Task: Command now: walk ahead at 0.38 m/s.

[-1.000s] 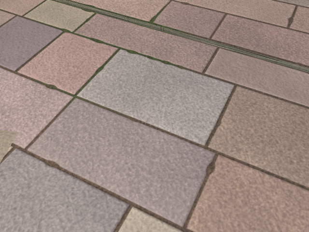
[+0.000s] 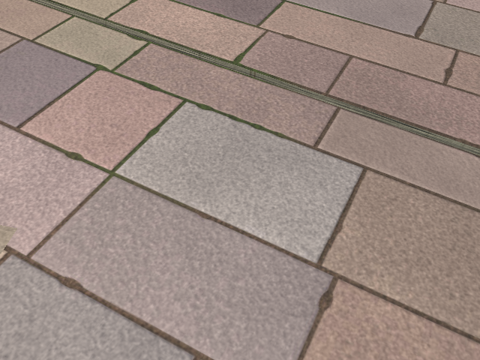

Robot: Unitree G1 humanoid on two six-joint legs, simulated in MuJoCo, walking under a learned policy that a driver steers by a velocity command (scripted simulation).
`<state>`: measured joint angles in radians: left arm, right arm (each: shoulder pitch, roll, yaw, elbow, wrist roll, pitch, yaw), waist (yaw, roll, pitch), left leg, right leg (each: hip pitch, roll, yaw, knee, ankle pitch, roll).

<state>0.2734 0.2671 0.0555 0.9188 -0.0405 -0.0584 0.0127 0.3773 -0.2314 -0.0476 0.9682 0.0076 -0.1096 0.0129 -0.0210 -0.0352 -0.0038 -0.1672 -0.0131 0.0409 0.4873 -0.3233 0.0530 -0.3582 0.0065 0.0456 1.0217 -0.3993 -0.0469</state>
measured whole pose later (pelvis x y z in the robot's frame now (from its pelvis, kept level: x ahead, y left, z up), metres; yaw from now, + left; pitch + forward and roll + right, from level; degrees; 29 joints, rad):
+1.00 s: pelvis +0.55 +0.02 -0.01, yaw +1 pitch +2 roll -1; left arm 0.33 0.28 0.04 1.00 -0.03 -0.08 -0.01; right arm 0.11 -0.25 -0.04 0.81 0.01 -0.10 0.03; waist 0.03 -0.01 0.04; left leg -0.43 0.00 0.05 0.54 -0.14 0.05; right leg -0.25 0.01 0.04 1.07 -0.46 -0.04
